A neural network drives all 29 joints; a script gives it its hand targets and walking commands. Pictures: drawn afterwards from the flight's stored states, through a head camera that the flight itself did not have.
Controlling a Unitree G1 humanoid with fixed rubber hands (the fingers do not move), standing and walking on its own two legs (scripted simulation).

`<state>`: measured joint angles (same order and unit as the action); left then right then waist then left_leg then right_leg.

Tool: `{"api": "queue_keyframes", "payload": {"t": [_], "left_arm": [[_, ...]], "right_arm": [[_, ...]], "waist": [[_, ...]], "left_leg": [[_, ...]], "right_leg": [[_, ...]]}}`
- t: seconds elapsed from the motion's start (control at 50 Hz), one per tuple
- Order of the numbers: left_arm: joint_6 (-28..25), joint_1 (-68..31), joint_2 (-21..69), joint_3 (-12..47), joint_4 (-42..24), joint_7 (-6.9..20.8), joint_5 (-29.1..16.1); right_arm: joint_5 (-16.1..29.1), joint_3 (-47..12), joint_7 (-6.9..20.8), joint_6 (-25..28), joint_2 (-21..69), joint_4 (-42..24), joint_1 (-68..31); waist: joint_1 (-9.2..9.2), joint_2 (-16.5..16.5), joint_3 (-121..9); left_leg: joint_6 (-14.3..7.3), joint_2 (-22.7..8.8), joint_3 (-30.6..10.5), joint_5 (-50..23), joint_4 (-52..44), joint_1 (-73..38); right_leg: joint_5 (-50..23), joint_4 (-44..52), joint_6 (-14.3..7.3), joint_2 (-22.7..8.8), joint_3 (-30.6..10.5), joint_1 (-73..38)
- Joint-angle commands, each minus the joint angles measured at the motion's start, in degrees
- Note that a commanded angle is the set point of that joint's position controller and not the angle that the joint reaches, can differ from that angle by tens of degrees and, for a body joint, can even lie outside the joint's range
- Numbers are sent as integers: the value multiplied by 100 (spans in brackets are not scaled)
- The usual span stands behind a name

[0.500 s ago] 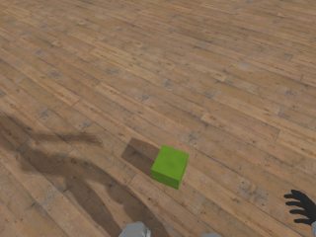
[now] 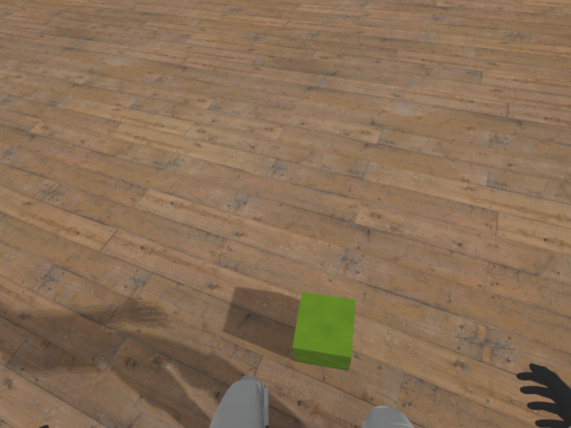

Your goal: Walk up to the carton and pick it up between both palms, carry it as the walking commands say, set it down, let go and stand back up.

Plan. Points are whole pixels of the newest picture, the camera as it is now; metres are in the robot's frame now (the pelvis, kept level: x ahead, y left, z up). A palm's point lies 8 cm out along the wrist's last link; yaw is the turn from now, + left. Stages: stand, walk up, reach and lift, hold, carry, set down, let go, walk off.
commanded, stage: walk up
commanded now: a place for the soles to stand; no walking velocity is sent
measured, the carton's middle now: (325, 331) +0.44 -0.02 -0.66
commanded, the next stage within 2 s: reach and lift in 1.76 s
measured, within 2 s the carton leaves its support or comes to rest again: neither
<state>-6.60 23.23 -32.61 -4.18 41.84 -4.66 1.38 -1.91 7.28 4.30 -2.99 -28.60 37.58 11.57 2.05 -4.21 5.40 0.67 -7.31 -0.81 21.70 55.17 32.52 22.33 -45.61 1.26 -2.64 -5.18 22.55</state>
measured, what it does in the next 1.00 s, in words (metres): steps on the spot: left foot, then right foot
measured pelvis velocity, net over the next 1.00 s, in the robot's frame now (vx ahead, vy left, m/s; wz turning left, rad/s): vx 0.04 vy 0.06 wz -0.25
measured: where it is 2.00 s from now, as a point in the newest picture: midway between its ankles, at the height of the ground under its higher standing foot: outside the picture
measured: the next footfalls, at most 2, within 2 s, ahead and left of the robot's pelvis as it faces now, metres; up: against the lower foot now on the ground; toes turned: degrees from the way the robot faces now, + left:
left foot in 0.06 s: +0.13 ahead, +0.19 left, +0.00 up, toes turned -15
right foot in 0.30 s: +0.07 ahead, -0.07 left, +0.00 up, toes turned -11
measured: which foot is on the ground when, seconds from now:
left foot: up 0.00-0.04, down 0.06-1.00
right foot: down 0.00-0.06, up 0.08-0.28, down 0.30-1.00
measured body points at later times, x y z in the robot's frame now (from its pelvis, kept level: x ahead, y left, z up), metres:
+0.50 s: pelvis +0.03 +0.09 +0.00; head +0.06 +0.10 +0.45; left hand +0.21 +0.42 -0.10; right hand +0.07 -0.27 -0.07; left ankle +0.09 +0.20 -0.71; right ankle +0.03 -0.04 -0.69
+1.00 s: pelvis +0.04 +0.06 +0.03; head +0.05 +0.05 +0.48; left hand +0.25 +0.34 -0.07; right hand +0.08 -0.29 -0.08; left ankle +0.09 +0.20 -0.71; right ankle +0.03 -0.06 -0.71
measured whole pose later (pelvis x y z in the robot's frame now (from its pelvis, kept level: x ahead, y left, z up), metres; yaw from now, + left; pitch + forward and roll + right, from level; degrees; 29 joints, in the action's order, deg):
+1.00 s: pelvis +0.04 +0.06 +0.03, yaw -14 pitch -2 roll +1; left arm -1.1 4.5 -23.8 -0.8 57.1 1.0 0.6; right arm -0.2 0.9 0.2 2.4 -24.8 56.2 5.7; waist -0.6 0.4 2.7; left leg 2.0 -5.2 8.4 14.4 29.5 12.8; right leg 16.0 -32.5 -0.1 -0.8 -1.3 14.8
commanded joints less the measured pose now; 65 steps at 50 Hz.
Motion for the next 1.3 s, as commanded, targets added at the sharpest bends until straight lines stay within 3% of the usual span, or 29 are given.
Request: {"api": "queue_keyframes", "payload": {"t": [0.0,0.02,0.04,0.06,0.08,0.12,0.16,0.22,0.28,0.3,0.32,0.34,0.36,0.38,0.4,0.42,0.44,0.46,0.5,0.54,0.58,0.6,0.62,0.64,0.66,0.7,0.76,0.86,1.28], "left_arm": [[96,-173,-1291,-277,-292,38,-1],[160,-212,-1102,-214,-283,42,-2],[202,-128,-726,-120,-304,29,-45],[203,-43,-248,34,-470,-18,-133],[278,-268,-641,-61,-361,-60,-118],[290,-32,-799,-152,18,30,-134],[315,187,-696,-165,257,183,-91],[423,-34,-517,-207,330,365,-22],[448,-160,-531,-290,292,430,105],[444,-216,-642,-333,243,444,152],[438,-493,-977,-405,102,461,186],[430,-623,-1016,-400,99,468,101],[435,-792,-967,-368,90,467,61],[467,-1077,-855,-323,62,453,44],[523,-1307,-612,-261,82,457,9],[588,-1253,-368,-213,113,487,-29],[630,-1032,-319,-185,204,465,-34],[663,-1059,-403,-211,264,458,-19],[652,-983,-401,-237,401,493,-33],[636,-834,-306,-218,545,574,-46],[598,-692,-295,-249,699,598,-9],[567,-742,-385,-272,696,577,29],[526,-918,-622,-305,617,554,79],[472,-1250,-756,-267,514,535,42],[467,-1372,-729,-225,569,524,2],[514,-1784,-515,-122,618,509,-29],[558,-1576,-344,-22,888,553,-57],[499,-1900,-361,42,1114,547,-72],[564,-2446,-206,225,1822,553,-134]], "right_arm": [[83,221,-127,140,-691,-136,455],[53,261,-171,192,-809,-41,701],[-26,312,-218,254,-1080,-36,929],[-30,336,-252,300,-1623,-223,681],[64,330,-227,308,-1614,-215,482],[137,240,-323,385,-1402,-82,76],[140,133,-401,451,-1309,11,-212],[110,90,-414,485,-1327,138,-244],[115,-3,-462,455,-1192,299,-175],[104,-80,-484,454,-1006,353,-9],[175,-94,-491,451,-845,302,-54],[246,-149,-548,454,-722,265,-381],[260,-148,-574,468,-712,342,-303],[276,-147,-581,520,-722,508,14],[227,-114,-602,594,-867,638,313],[95,-42,-614,685,-1267,718,526],[84,0,-617,721,-1485,725,527],[109,-1,-618,744,-1477,749,478],[134,-36,-665,758,-1377,732,184],[106,-96,-635,733,-1309,693,-129],[93,-153,-558,644,-1223,693,-306],[97,-207,-524,607,-1067,735,-205],[135,-287,-487,593,-791,712,-109],[221,-317,-474,556,-605,733,-195],[258,-317,-497,523,-629,857,-266],[226,-332,-482,569,-706,1086,-133],[128,-312,-484,659,-1008,1245,-367],[189,-421,-451,619,-686,1494,-545],[126,-412,-384,478,-509,2047,-1117]], "waist": [[-284,1662,-558],[-452,1315,-627],[-606,304,-817],[-546,-1208,-903],[-612,-784,-906],[-267,-403,-398],[-165,-786,-356],[-181,-922,-461],[-39,-607,-568],[-14,-204,-609],[-112,818,-577],[-46,1021,-487],[-104,994,-477],[-279,932,-542],[-459,602,-556],[-471,-104,-574],[-354,-559,-543],[-321,-307,-347],[-202,-230,-294],[-114,-494,-323],[35,-349,-459],[43,-73,-521],[-48,588,-601],[-238,951,-606],[-219,817,-546],[-360,631,-466],[-125,204,-471],[-274,593,-533],[-243,433,-601]], "left_leg": [[-67,547,736,-272,-828,-1621],[-152,748,704,-63,-1296,-1997],[-396,196,-327,42,-2124,-2285],[-1047,-1424,-2635,331,-3209,-2230],[-1536,-1809,-3091,593,-3392,-1646],[-1438,-1433,-2324,602,-3041,-1205],[-1203,-1109,-1443,279,-2839,-905],[-1171,-1116,-1024,-418,-2719,-892],[-938,-1051,-563,-643,-2139,-798],[-777,-933,-388,-537,-1702,-616],[-386,-243,182,141,-1048,-84],[-261,282,576,573,-538,-290],[-272,291,449,715,-506,-648],[-325,299,425,280,-959,-1226],[-459,27,-75,-12,-1868,-1703],[-819,-902,-1255,162,-2767,-2045],[-1315,-1801,-2127,-532,-3183,-2146],[-1549,-1951,-2087,-1242,-3151,-2045],[-1390,-1681,-1333,-1615,-2924,-1798],[-1100,-1254,-502,-1751,-2793,-1353],[-826,-900,-4,-1080,-2439,-851],[-639,-791,82,-546,-2226,-662],[-363,-454,325,33,-1806,-392],[-140,123,533,527,-1508,-800],[-148,193,460,720,-1537,-1273],[-229,73,253,370,-2434,-1887],[-519,-596,-389,41,-3079,-1577],[-261,-114,320,-641,-2814,-2054],[-133,-348,417,-1955,-3709,-2807]], "right_leg": [[-2188,680,-1173,-487,-399,979],[-1843,149,-996,-310,-292,1165],[-1194,-929,-720,31,-16,1416],[556,-1989,-325,626,339,2191],[1392,-2575,-318,391,-206,1870],[867,-2469,-320,173,-178,1606],[705,-1680,-316,101,151,1019],[785,-810,-347,255,535,292],[177,580,-490,443,570,-609],[25,992,-559,268,72,-856],[-40,1291,-949,-483,-1424,-665],[-328,1584,-1355,-890,-2022,-311],[-853,1463,-1560,-965,-1922,-71],[-1209,1153,-1476,-787,-1434,218],[-1207,561,-1063,-272,-820,595],[-848,-507,-565,384,-241,1053],[646,-1005,-348,473,14,1235],[1120,-1396,-318,313,-245,1236],[904,-1216,-345,126,-199,875],[576,-343,-391,169,393,110],[-218,790,-434,420,827,-920],[-465,1155,-443,403,652,-1228],[-666,1461,-591,-241,-430,-1285],[-280,1837,-993,-845,-1592,-498],[7,1959,-1168,-943,-1546,-101],[61,1666,-794,-474,-705,270],[-618,1168,-490,-58,-41,-348],[-1201,1903,-597,-462,-471,-340],[-2363,2685,-354,-445,-129,-1000]]}}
